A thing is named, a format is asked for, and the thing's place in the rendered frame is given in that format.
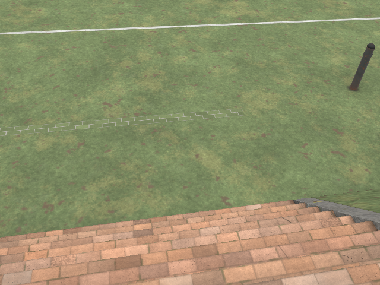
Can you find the stairs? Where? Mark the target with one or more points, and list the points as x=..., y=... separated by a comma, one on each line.
x=275, y=243

